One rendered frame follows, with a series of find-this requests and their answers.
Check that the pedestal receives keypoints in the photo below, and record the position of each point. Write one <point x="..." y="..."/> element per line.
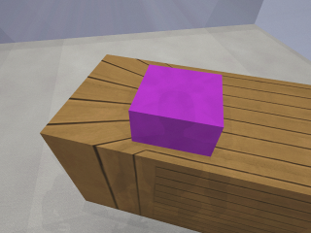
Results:
<point x="257" y="179"/>

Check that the carton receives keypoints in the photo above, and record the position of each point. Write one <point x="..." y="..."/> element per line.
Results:
<point x="178" y="109"/>

